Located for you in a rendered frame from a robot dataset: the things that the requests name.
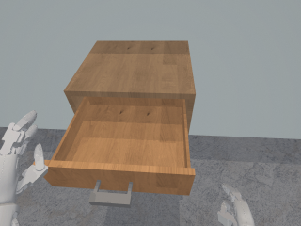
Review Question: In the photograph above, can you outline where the cabinet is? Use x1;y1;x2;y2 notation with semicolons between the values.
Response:
63;40;196;136

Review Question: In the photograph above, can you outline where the left robot hand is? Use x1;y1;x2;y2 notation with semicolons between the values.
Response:
0;110;48;204

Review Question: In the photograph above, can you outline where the drawer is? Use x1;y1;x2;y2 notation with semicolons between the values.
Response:
33;96;196;196

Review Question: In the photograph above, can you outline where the robot left forearm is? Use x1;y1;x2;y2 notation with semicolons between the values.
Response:
0;202;21;226

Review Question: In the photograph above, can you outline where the right robot hand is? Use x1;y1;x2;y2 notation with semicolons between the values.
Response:
217;183;255;226

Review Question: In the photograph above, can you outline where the handle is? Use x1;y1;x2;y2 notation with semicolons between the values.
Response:
88;180;133;208

